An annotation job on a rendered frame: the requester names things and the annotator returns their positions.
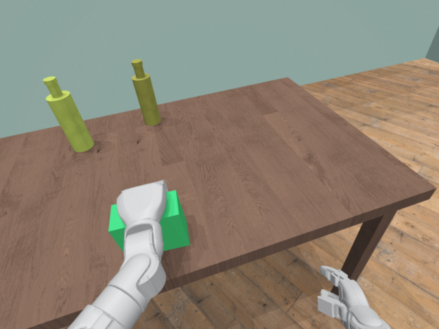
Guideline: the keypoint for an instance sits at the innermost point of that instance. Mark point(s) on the sponge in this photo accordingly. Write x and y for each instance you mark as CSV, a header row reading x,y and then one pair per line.
x,y
173,223

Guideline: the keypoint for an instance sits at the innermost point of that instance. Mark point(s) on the table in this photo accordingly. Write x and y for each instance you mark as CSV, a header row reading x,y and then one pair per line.
x,y
258,169

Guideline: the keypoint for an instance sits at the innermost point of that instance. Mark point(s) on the robot left forearm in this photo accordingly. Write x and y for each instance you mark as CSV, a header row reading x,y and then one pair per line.
x,y
140,278

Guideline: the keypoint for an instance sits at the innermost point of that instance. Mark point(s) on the robot right forearm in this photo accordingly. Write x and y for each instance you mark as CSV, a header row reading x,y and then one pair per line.
x,y
363,317

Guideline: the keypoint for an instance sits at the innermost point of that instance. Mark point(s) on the left robot hand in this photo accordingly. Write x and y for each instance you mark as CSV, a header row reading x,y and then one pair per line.
x,y
147,201

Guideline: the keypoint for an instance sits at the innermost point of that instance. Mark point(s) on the right robot hand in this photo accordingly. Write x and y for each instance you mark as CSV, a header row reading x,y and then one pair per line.
x,y
350,294

